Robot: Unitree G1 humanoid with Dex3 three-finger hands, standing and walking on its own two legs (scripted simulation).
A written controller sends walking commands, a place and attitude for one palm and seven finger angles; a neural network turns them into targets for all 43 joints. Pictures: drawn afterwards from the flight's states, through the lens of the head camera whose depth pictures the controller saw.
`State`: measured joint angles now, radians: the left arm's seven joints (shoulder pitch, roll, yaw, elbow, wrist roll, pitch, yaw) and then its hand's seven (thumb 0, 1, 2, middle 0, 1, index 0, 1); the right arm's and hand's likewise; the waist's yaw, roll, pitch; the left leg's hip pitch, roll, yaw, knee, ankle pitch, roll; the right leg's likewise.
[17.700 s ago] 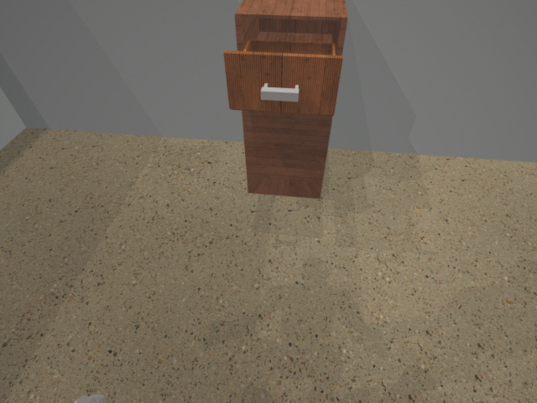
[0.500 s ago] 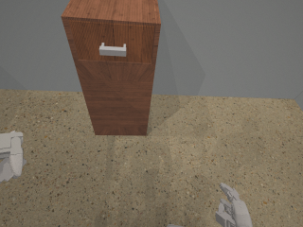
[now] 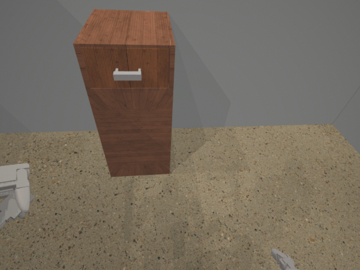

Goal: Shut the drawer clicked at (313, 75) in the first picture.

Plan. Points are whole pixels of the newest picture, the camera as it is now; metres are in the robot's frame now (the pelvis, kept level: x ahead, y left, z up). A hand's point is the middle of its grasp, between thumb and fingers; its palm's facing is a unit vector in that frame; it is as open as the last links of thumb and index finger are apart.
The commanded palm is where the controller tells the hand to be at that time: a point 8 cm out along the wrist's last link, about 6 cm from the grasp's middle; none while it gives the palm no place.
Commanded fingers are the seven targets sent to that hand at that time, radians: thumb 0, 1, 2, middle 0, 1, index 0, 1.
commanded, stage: stop stepping back and stand still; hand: left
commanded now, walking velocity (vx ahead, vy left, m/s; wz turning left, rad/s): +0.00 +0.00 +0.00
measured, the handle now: (128, 73) +0.84 +0.24 +0.01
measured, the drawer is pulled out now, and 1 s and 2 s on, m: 0.00 0.00 0.00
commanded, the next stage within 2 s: let the arm hang, fingers relaxed in 0.54 s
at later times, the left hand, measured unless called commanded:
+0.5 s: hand (37, 187) +0.21 +0.25 +0.16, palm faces +0.36 -0.82 -0.44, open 3.2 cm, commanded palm +0.15 +0.29 +0.18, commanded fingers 0.00 0.90 0.90 -1.40 -1.60 -1.40 -1.60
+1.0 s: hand out of the picture +0.03 +0.20 -0.17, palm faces +0.02 -0.98 -0.22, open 3.4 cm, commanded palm none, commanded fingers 0.00 0.90 0.90 -0.64 -0.78 -0.64 -0.78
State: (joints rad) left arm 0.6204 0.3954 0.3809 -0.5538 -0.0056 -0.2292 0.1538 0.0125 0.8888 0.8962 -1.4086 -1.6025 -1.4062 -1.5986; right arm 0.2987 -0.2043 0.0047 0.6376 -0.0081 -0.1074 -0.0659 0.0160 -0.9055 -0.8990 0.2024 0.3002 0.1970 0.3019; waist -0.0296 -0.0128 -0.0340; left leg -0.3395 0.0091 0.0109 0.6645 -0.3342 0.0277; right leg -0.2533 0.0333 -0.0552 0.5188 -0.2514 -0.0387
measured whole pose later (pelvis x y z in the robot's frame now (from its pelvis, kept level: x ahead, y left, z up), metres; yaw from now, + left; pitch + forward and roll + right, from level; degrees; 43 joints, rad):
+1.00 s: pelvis +0.01 +0.01 +0.01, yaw +1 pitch -1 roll -1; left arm 0.28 0.22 0.02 0.98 0.02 0.03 0.04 0.01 0.90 0.89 -0.98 -1.22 -0.98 -1.19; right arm 0.26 -0.21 0.01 0.99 -0.02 0.03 -0.01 0.01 -0.91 -0.90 0.20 0.30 0.19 0.30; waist -0.01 -0.04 0.05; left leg -0.25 -0.02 0.01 0.49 -0.22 0.03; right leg -0.20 0.01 -0.04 0.46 -0.24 -0.02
